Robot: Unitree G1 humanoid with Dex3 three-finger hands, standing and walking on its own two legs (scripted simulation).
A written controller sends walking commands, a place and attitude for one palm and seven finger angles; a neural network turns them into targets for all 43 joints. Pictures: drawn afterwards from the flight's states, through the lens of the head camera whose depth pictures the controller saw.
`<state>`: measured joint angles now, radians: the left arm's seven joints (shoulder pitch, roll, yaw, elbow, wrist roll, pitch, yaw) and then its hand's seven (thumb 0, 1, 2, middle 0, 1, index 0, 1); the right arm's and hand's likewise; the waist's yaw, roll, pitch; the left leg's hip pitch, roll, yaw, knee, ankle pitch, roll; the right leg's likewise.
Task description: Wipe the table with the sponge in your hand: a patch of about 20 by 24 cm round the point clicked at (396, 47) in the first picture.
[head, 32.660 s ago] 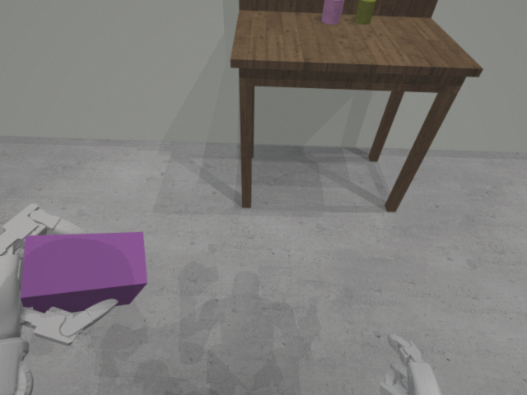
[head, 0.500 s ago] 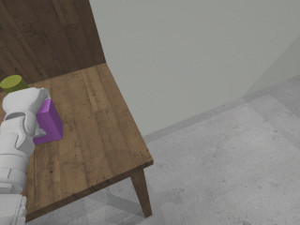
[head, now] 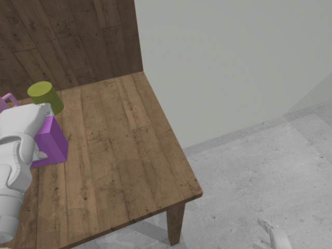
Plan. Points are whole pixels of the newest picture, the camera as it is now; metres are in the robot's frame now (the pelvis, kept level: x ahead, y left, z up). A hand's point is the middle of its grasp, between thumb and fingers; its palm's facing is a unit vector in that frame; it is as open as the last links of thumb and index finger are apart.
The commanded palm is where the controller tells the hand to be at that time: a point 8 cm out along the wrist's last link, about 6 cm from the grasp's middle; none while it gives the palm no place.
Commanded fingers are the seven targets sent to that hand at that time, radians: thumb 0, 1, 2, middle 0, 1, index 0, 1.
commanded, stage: wipe back along the first lane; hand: left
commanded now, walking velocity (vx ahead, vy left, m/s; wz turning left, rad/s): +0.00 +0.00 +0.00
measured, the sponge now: (40, 147) +0.33 +0.35 +0.05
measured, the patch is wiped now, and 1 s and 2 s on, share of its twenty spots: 1.00 1.00 1.00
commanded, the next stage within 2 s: lift the sponge slowly off the table in 1.62 s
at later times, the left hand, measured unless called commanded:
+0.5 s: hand (35, 155) +0.28 +0.32 +0.09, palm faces +0.04 -0.07 -1.00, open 10.3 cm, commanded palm +0.24 +0.31 +0.12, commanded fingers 0.00 0.10 1.30 -1.20 -1.60 -1.20 -1.60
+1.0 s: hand (40, 175) +0.24 +0.29 +0.09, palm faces +0.04 -0.07 -1.00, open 10.3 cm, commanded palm +0.19 +0.28 +0.12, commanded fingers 0.00 0.10 1.30 -1.20 -1.60 -1.20 -1.60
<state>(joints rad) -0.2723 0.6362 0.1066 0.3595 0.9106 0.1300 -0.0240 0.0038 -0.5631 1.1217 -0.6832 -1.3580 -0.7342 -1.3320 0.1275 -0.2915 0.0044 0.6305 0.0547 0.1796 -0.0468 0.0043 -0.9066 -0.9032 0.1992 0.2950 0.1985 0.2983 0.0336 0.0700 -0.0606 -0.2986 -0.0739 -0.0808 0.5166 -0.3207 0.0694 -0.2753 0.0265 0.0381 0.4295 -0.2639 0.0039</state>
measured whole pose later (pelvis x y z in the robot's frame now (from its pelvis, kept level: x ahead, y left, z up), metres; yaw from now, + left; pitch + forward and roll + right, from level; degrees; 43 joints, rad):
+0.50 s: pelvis +0.00 +0.02 +0.00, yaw -1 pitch +4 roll -3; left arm 0.00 0.52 -0.01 -0.03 0.91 0.37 0.02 -0.01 -0.52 1.10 -0.64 -1.39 -0.69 -1.37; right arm 0.07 -0.27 0.04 0.63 0.04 0.15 0.01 0.01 -0.91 -0.90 0.20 0.30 0.20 0.30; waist 0.08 0.10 -0.06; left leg -0.21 -0.09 -0.06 0.47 -0.31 0.10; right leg -0.20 0.00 0.02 0.39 -0.25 -0.02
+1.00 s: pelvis +0.00 -0.02 +0.00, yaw -1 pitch +1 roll -1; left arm 0.19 0.51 0.05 -0.15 0.88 0.39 0.05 -0.01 -0.50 1.09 -0.62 -1.41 -0.67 -1.38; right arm 0.09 -0.29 0.04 0.64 0.05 0.14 -0.01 0.01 -0.91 -0.90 0.20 0.29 0.20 0.30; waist 0.07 0.11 -0.04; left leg -0.18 -0.05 -0.06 0.48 -0.32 0.05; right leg -0.18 0.03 0.02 0.44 -0.28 -0.01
